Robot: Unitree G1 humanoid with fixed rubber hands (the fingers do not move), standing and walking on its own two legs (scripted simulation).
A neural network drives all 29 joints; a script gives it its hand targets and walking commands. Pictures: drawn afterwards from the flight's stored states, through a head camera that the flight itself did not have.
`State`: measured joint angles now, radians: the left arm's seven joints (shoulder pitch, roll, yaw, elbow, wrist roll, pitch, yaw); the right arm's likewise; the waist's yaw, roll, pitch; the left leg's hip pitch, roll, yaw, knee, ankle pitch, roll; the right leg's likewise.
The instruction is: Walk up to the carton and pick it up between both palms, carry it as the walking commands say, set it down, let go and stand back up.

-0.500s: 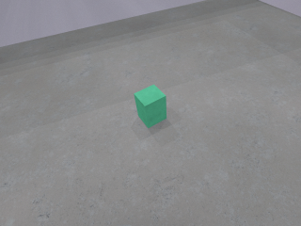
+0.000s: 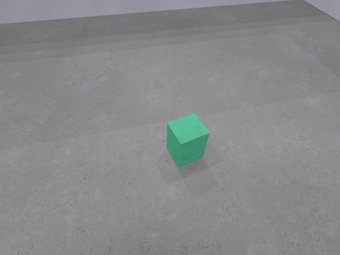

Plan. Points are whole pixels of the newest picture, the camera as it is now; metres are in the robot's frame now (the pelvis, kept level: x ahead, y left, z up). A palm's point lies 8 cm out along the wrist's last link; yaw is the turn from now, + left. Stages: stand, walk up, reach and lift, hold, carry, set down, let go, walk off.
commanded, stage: walk up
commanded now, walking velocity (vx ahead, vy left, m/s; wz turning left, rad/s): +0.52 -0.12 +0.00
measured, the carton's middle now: (186, 141) +0.87 -0.02 -0.62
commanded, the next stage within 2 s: none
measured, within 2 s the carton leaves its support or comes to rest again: neither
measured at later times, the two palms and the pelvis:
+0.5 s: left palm (127, 185) +0.33 +0.18 -0.12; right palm (294, 246) +0.22 -0.29 -0.15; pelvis +0.25 -0.05 +0.01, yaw +0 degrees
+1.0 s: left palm (105, 171) +0.38 +0.26 -0.14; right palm (254, 158) +0.46 -0.21 -0.11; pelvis +0.41 +0.02 +0.01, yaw +0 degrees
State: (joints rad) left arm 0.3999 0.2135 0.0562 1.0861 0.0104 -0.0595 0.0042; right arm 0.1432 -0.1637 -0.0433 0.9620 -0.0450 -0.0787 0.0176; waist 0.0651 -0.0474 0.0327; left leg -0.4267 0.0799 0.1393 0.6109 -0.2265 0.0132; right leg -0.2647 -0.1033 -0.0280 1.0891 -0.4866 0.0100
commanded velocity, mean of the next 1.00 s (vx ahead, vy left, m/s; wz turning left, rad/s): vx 0.37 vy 0.04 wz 0.00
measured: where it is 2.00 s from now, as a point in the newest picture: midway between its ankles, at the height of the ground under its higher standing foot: (178, 220)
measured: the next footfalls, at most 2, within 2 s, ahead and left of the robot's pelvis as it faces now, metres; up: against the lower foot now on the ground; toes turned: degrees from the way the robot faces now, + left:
right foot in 0.38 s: +0.35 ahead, -0.15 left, +0.00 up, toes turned -9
left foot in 0.88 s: +0.49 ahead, +0.15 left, +0.00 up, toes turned +9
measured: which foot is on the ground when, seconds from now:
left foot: down 0.00-0.38, up 0.40-0.86, down 0.88-1.00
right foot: up 0.00-0.36, down 0.38-0.86, up 0.88-1.00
